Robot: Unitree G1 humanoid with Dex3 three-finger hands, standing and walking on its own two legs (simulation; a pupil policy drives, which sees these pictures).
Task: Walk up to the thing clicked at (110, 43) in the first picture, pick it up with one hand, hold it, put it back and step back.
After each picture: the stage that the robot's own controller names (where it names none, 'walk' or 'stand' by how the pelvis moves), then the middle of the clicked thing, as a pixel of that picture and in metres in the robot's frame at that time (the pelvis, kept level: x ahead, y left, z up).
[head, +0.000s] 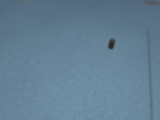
stand; (111, 44) +1.36 -0.35 -0.72
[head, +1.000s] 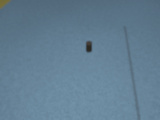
walk; (88, 46) +1.26 +0.01 -0.70
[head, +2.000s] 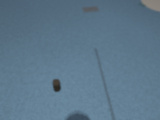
walk; (56, 85) +0.74 +0.22 -0.69
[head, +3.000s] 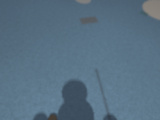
walk; out of the picture +0.44 +0.19 -0.70
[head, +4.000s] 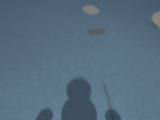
stand; out of the picture +0.35 +0.16 -0.72
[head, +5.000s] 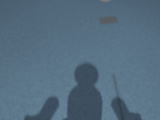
stand; out of the picture +0.35 +0.13 -0.71
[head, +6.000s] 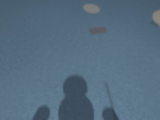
stand; out of the picture +0.34 +0.13 -0.72
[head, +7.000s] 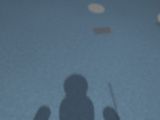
stand; out of the picture +0.34 +0.11 -0.73
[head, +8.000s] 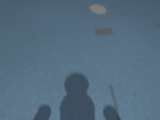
stand; out of the picture +0.33 +0.10 -0.73
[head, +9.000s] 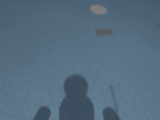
stand; out of the picture +0.34 +0.10 -0.73
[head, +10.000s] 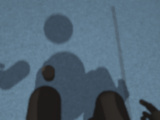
go down; (48, 73) +0.41 +0.15 -0.40
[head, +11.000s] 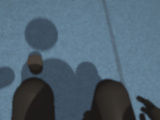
go down; (35, 65) +0.42 +0.17 -0.30
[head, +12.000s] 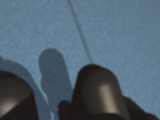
close in; out of the picture +0.41 +0.21 -0.22
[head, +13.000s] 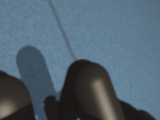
close; out of the picture +0.41 +0.22 -0.22
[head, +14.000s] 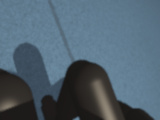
lift; out of the picture +0.40 +0.21 -0.23
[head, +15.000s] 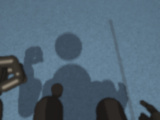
lift; (57, 91) +0.38 +0.12 -0.44
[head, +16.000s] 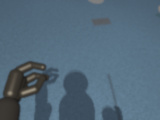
go down; out of the picture +0.33 +0.10 -0.67
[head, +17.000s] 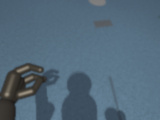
stand; out of the picture +0.32 +0.11 -0.68
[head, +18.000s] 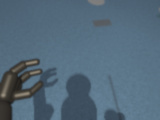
stand; out of the picture +0.33 +0.11 -0.67
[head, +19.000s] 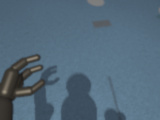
stand; out of the picture +0.32 +0.11 -0.67
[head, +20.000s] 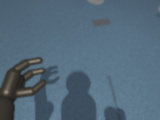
stand; out of the picture +0.32 +0.11 -0.68
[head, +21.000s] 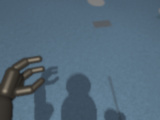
stand; out of the picture +0.32 +0.10 -0.68
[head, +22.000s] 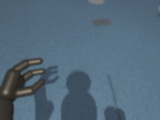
stand; out of the picture +0.32 +0.11 -0.68
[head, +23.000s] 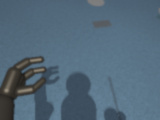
stand; out of the picture +0.32 +0.10 -0.68
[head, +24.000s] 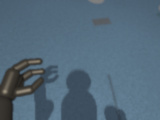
stand; out of the picture +0.32 +0.11 -0.68
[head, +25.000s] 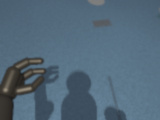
stand; out of the picture +0.32 +0.11 -0.68
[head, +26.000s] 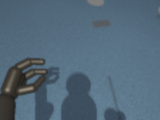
stand; out of the picture +0.32 +0.11 -0.68
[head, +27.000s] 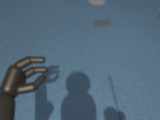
stand; out of the picture +0.32 +0.10 -0.68
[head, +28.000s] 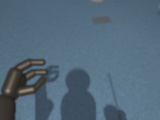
stand; out of the picture +0.32 +0.11 -0.67
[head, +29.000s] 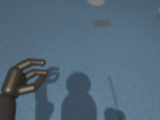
stand; out of the picture +0.32 +0.11 -0.68
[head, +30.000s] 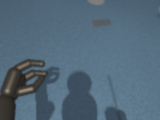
stand; out of the picture +0.32 +0.11 -0.68
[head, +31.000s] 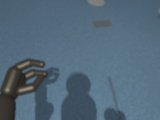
stand; out of the picture +0.32 +0.10 -0.68
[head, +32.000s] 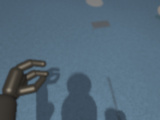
stand; out of the picture +0.32 +0.11 -0.68
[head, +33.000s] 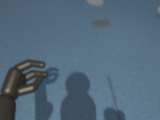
stand; out of the picture +0.32 +0.11 -0.68
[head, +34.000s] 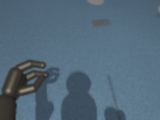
close; out of the picture +0.32 +0.11 -0.68
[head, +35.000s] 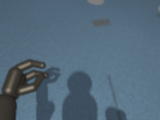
close; out of the picture +0.32 +0.11 -0.68
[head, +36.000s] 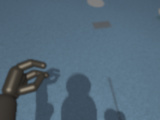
close; out of the picture +0.32 +0.11 -0.68
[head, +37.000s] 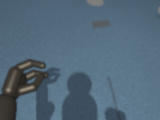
close; out of the picture +0.32 +0.11 -0.68
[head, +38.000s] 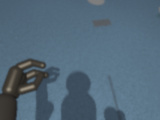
close; out of the picture +0.32 +0.11 -0.68
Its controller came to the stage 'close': yes
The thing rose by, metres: 0.00
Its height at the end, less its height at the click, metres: +0.00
